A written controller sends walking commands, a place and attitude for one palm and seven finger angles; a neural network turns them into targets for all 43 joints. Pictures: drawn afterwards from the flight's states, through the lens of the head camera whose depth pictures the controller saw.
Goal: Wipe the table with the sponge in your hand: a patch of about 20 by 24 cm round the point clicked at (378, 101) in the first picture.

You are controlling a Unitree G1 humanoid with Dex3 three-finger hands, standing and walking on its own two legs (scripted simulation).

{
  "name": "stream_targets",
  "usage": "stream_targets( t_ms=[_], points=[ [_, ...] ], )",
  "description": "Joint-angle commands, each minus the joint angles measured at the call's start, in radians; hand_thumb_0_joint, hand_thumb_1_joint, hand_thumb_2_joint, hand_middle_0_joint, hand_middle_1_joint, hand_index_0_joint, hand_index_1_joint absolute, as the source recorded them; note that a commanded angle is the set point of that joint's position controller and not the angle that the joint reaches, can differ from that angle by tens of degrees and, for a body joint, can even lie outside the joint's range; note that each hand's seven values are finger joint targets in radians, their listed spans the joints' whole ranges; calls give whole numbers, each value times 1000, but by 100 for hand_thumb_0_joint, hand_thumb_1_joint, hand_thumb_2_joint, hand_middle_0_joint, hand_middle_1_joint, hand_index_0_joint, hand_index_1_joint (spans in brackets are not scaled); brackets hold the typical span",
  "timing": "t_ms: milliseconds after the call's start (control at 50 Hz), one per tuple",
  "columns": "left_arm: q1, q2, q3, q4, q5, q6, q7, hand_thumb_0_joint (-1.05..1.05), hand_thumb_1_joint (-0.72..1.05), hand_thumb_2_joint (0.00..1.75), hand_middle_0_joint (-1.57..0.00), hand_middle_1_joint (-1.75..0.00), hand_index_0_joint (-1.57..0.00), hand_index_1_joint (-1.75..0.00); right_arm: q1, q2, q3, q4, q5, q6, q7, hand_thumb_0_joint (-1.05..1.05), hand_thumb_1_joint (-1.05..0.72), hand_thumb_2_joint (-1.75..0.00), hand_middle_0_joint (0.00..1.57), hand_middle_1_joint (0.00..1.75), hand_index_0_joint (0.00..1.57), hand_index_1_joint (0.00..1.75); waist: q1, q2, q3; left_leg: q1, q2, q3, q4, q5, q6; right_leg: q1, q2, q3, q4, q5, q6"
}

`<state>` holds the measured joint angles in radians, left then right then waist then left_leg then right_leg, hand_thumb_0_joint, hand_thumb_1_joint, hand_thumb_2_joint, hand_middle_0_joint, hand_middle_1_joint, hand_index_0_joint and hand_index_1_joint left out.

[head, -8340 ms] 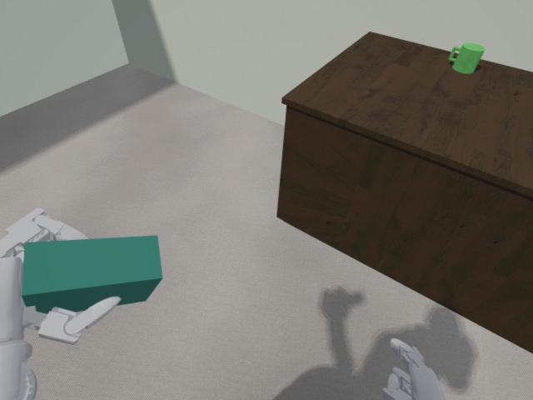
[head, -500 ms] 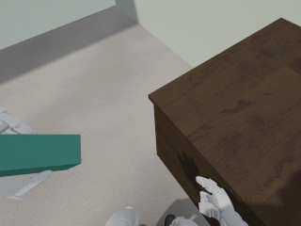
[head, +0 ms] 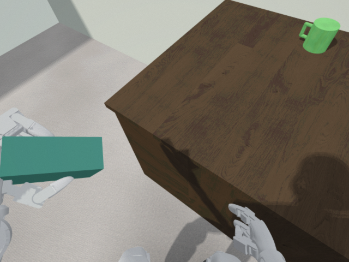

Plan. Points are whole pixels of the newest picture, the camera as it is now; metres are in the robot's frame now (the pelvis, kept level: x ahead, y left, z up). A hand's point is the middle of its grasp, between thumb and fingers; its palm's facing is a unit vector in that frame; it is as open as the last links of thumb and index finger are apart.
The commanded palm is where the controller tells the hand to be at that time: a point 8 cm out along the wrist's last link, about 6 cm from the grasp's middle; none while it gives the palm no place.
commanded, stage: turn to face it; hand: left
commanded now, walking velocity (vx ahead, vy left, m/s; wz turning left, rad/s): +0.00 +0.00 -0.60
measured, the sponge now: (69, 160) +0.25 +0.19 +0.16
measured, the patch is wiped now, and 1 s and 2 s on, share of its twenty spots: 0.00 0.00 0.00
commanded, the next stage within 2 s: take the last steps up to it in 1.60 s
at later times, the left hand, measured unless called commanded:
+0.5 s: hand (71, 196) +0.19 +0.15 +0.19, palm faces +0.15 -0.90 -0.41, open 9.8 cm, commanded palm +0.15 +0.21 +0.20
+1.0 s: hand (187, 255) +0.13 -0.01 +0.20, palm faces -0.21 -0.79 -0.57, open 9.8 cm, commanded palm +0.11 +0.08 +0.20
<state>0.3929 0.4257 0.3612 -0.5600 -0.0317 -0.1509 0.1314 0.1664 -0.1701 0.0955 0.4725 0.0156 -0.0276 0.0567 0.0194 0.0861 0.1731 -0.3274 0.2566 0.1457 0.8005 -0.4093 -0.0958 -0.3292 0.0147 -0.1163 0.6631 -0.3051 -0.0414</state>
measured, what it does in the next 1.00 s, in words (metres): walks backwards, turning right: left foot, then right foot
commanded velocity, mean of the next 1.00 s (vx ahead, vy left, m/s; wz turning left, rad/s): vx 0.00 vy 0.00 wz -0.60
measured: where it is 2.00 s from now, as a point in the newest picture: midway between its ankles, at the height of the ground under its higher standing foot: outside the picture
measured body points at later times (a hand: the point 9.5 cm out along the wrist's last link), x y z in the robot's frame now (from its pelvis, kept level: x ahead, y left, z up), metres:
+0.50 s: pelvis -0.08 -0.02 +0.01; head -0.06 -0.03 +0.46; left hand +0.17 +0.20 +0.21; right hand +0.04 -0.30 -0.06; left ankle -0.04 +0.14 -0.72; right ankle +0.01 -0.09 -0.71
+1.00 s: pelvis -0.18 -0.06 +0.02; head -0.13 -0.11 +0.46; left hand +0.14 +0.04 +0.23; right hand -0.19 -0.36 -0.09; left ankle -0.11 +0.08 -0.68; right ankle -0.13 -0.13 -0.72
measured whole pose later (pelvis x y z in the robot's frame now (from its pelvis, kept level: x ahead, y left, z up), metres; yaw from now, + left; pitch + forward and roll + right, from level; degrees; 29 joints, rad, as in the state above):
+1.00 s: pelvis -0.18 -0.06 +0.02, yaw -35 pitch +1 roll +3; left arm 0.58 0.48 0.44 -0.66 -0.07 -0.21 0.14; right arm 0.16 -0.26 -0.03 0.54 0.02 0.07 -0.01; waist -0.02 -0.03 0.13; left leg -0.39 0.01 0.03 0.86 -0.47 -0.06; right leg -0.39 0.11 0.07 0.49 -0.11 -0.12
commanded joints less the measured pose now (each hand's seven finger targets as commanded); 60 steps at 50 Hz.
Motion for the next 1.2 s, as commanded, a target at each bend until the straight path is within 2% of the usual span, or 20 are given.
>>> stream_targets(
  t_ms=[0, 60, 280, 380, 420, 440, 460, 500, 540, 640, 660, 680, 700, 740, 800, 980, 1080, 1120, 1160, 1180],
  points=[
    [128, 245, 254, -254, -49, -69, 29, 0, 10, 130, -120, -160, -120, -160, -56, -139, -129, -128, 17, 2, -44, 0, -90, -90, 20, 30, 20, 30, 3, -279, -362, -291, -130, -177, 473, -153, 8, 378, -340, 487, -204, 901, -128],
    [279, 216, 294, -260, -66, -85, 35, 0, 10, 130, -120, -160, -120, -160, -100, -107, -102, -103, -2, 44, -40, 0, -90, -90, 20, 30, 20, 30, 6, -141, -434, -340, -156, -161, 421, -75, -3, 471, -277, 401, -173, 861, -127],
    [118, 133, 151, -128, -47, -41, 31, 0, 10, 130, -120, -160, -120, -160, -124, -158, -128, -83, 8, 80, -67, 0, -90, -90, 20, 30, 20, 30, 18, -255, -296, -35, -230, -124, -25, -38, 38, 83, -221, 531, -400, 137, -114],
    [13, 126, 93, -196, -28, -48, 19, 0, 10, 130, -120, -160, -120, -160, -86, -158, -127, -87, 3, 78, -74, 0, -90, -90, 20, 30, 20, 30, 13, -168, -277, 217, -228, -96, -359, -2, 86, -82, -151, 542, -413, -79, -37],
    [-38, 125, 92, -244, -18, -69, 14, 0, 10, 130, -120, -160, -120, -160, -74, -182, -136, -99, -13, 66, -80, 0, -90, -90, 20, 30, 20, 30, 1, 9, -223, 286, -58, -239, -507, -68, 167, -245, -37, 455, -223, -155, 22],
    [-70, 158, 127, -286, -8, -82, 15, 0, 10, 130, -120, -160, -120, -160, -116, -192, -141, -112, -14, 54, -81, 0, -90, -90, 20, 30, 20, 30, 18, 189, -226, 303, 107, -379, -570, -33, 229, -317, 50, 319, 44, -158, 52],
    [-63, 165, 137, -266, 7, -84, 19, 0, 10, 130, -120, -160, -120, -160, -103, -156, -146, -117, -6, 34, -89, 0, -90, -90, 20, 30, 20, 30, 15, 196, -217, 195, 198, -369, -575, 83, 291, -285, 44, 193, 352, -138, 86],
    [13, 156, 159, -213, 8, -84, 12, 0, 10, 130, -120, -160, -120, -160, -89, -143, -157, -110, 6, 19, -83, 0, -90, -90, 20, 30, 20, 30, 29, 183, -227, 2, 158, -183, -545, 72, 268, -169, 3, 166, 581, -114, 88],
    [-16, 125, 122, -232, -9, -74, 6, 0, 10, 130, -120, -160, -120, -160, -87, -145, -148, -115, 17, 0, -67, 0, -90, -90, 20, 30, 20, 30, 29, 204, -158, -2, 118, -63, -472, 156, 225, -181, -51, 127, 421, -149, 88],
    [-113, 87, 56, -155, -11, -60, 18, 0, 10, 130, -120, -160, -120, -160, -1, -189, -145, -100, 21, -45, -77, 0, -90, -90, 20, 30, 20, 30, -1, 66, -161, 0, 48, -23, -228, 176, 112, 71, 4, 17, -77, -33, 88],
    [-142, 111, 72, -157, -9, -59, 20, 0, 10, 130, -120, -160, -120, -160, 5, -186, -147, -98, 22, -51, -77, 0, -90, -90, 20, 30, 20, 30, -8, -59, -190, 0, -5, -16, -82, 124, 83, 100, -56, 120, -192, 87, 51],
    [-140, 171, 116, -144, -8, -60, 29, 0, 10, 130, -120, -160, -120, -160, -5, -153, -141, -108, 20, -50, -81, 0, -90, -90, 20, 30, 20, 30, -8, -355, -211, -124, -135, 13, 140, -72, 34, 154, -230, 442, -284, 336, -44],
    [-132, 226, 178, -137, -22, -59, 40, 0, 10, 130, -120, -160, -120, -160, -92, -145, -125, -121, 9, -52, -87, 0, -90, -90, 20, 30, 20, 30, 27, -490, -218, -223, -201, -73, 353, -234, 20, 143, -353, 627, -338, 540, -124],
    [-56, 233, 192, -189, -33, -55, 35, 0, 10, 130, -120, -160, -120, -160, -95, -154, -134, -119, 14, -26, -81, 0, -90, -90, 20, 30, 20, 30, 20, -304, -268, -187, -175, -193, 450, -116, 27, 112, -317, 650, -357, 236, -98],
    [103, 189, 211, -279, -51, -92, 38, 0, 10, 130, -120, -160, -120, -160, -103, -120, -109, -91, 2, 18, -64, 0, -90, -90, 20, 30, 20, 30, 12, -122, -359, -241, -182, -185, 380, -18, 15, 289, -251, 489, -256, 406, -121],
    [232, 168, 231, -201, -51, -92, 39, 0, 10, 130, -120, -160, -120, -160, -96, -152, -143, -90, 12, 61, -55, 0, -90, -90, 20, 30, 20, 30, 17, -198, -369, -76, -231, -149, -49, -96, 41, 227, -221, 573, -347, 290, -114],
    [165, 141, 164, -176, -40, -72, 25, 0, 10, 130, -120, -160, -120, -160, -68, -174, -146, -93, 17, 93, -54, 0, -90, -90, 20, 30, 20, 30, 0, -181, -341, 102, -239, -118, -258, -52, 73, 63, -155, 563, -402, 52, -30],
    [103, 138, 136, -212, -35, -78, 14, 0, 10, 130, -120, -160, -120, -160, -41, -190, -152, -99, 10, 93, -59, 0, -90, -90, 20, 30, 20, 30, -17, -108, -306, 223, -183, -155, -376, -71, 123, -94, -84, 529, -361, -116, 32],
    [58, 146, 144, -243, -27, -89, 8, 0, 10, 130, -120, -160, -120, -160, -73, -202, -154, -110, -2, 71, -72, 0, -90, -90, 20, 30, 20, 30, -5, 139, -259, 246, 88, -367, -513, -69, 248, -252, 70, 304, 60, -117, 84],
    [20, 165, 148, -269, -9, -85, 15, 0, 10, 130, -120, -160, -120, -160, -90, -168, -148, -121, 6, 46, -79, 0, -90, -90, 20, 30, 20, 30, 6, 183, -239, 108, 198, -408, -549, -14, 311, -238, 57, 201, 384, -119, 99]
  ],
)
